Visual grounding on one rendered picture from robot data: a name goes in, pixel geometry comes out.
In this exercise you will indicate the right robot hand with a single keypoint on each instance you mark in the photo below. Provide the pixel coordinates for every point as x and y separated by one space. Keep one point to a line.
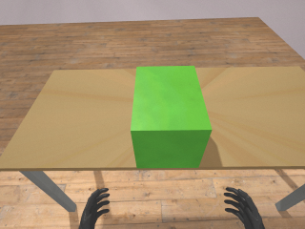
248 213

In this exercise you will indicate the carton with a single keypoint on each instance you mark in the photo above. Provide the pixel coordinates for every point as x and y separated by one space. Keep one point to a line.
170 125

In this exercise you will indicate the table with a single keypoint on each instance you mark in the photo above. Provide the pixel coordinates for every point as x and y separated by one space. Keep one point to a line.
81 121

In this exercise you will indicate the left robot hand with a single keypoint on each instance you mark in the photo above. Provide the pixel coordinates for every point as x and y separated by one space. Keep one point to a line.
90 215

